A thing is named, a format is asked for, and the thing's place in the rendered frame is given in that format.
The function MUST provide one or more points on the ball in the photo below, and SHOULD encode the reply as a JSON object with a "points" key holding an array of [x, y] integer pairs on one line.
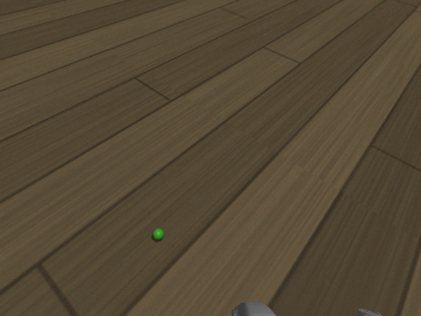
{"points": [[158, 233]]}

